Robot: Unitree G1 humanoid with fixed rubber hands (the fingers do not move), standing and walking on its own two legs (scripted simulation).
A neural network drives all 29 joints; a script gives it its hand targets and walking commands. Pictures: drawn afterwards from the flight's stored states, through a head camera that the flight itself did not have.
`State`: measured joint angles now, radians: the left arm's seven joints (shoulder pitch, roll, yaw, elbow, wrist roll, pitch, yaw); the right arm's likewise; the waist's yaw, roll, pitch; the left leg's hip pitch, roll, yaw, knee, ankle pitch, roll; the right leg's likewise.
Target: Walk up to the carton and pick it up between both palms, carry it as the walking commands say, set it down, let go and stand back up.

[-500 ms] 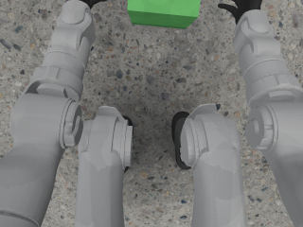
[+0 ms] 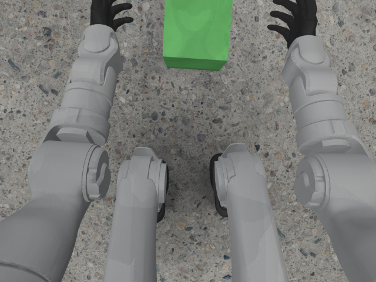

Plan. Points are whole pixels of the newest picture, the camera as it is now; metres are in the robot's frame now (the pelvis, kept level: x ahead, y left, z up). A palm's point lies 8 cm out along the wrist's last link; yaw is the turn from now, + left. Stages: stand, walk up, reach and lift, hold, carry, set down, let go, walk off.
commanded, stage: set down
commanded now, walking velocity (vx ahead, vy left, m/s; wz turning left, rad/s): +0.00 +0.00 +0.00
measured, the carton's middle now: (196, 30) +0.60 -0.04 -0.37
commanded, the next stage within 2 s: let go in 0.90 s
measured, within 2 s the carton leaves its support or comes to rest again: neither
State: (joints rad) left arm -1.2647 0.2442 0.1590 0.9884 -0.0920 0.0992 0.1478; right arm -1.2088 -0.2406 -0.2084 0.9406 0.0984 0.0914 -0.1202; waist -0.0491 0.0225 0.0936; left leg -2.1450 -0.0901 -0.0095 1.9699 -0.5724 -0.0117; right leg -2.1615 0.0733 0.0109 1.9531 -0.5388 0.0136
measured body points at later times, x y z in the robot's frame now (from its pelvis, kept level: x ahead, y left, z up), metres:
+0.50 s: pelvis +0.02 +0.00 +0.13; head +0.33 -0.01 +0.46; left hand +0.55 +0.14 +0.01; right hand +0.52 -0.20 +0.01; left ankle +0.10 +0.11 -0.40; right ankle +0.11 -0.11 -0.40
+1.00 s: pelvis +0.05 +0.00 +0.24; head +0.34 -0.01 +0.58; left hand +0.54 +0.15 +0.12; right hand +0.52 -0.20 +0.12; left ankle +0.10 +0.11 -0.40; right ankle +0.11 -0.11 -0.40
